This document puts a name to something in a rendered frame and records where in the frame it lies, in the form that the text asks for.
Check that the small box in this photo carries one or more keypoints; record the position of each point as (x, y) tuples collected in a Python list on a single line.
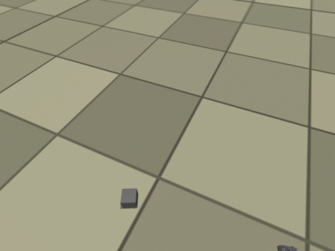
[(129, 198)]

